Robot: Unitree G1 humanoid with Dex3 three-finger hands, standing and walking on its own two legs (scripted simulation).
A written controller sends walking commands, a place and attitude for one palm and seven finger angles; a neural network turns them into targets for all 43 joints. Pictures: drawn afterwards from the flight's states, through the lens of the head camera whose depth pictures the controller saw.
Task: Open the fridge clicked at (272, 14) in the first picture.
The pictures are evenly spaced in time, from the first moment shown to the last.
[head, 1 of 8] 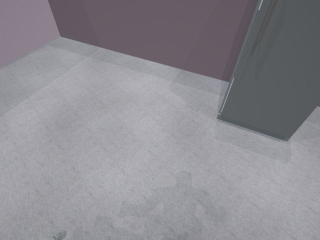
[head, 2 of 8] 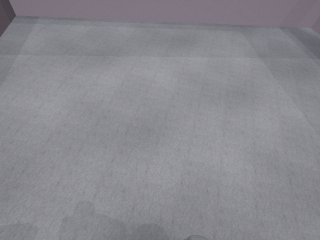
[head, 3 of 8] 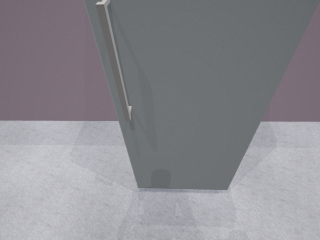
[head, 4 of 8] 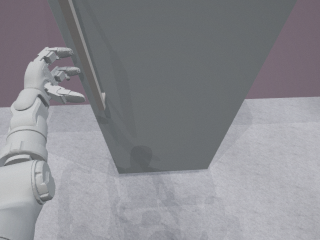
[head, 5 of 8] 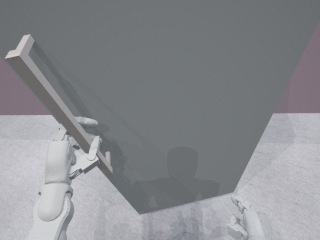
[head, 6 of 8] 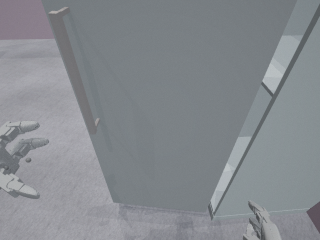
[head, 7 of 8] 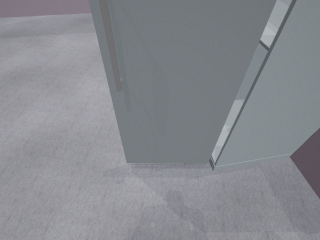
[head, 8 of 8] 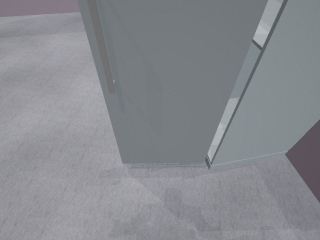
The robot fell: no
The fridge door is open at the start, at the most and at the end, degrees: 0 86 79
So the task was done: yes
